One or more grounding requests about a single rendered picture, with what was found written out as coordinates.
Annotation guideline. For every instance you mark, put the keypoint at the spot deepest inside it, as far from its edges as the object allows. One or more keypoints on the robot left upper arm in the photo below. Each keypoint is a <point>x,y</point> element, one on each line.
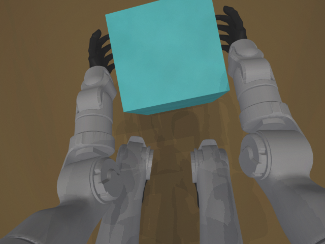
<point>86,189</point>

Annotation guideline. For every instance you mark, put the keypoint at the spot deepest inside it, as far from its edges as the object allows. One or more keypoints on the robot right forearm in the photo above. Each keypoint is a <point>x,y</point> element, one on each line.
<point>256,89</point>

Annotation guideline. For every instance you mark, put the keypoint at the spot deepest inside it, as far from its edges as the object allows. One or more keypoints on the carton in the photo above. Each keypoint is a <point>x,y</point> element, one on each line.
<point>167,55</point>

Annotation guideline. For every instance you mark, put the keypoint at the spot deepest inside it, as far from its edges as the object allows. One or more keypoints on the left robot shin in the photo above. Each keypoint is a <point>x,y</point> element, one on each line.
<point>123,147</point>

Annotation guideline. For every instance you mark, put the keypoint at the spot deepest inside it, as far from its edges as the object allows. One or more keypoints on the robot shin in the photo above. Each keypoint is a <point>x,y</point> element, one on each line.
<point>222,152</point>
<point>123,147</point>

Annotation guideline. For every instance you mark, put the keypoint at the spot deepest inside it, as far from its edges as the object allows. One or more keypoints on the right robot shin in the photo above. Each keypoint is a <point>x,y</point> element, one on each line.
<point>222,152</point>

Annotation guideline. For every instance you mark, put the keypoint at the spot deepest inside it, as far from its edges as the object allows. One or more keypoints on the robot right hand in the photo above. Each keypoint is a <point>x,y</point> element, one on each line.
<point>234,28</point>

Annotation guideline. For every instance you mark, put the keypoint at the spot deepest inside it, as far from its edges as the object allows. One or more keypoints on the robot left hand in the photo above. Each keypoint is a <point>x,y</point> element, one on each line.
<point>97,53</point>

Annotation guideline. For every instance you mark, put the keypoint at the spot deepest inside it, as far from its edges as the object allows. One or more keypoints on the robot right upper arm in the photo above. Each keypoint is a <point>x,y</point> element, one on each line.
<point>280,161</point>

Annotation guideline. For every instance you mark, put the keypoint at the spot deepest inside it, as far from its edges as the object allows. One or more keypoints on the robot left forearm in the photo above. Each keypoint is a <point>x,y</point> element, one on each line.
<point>94,117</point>

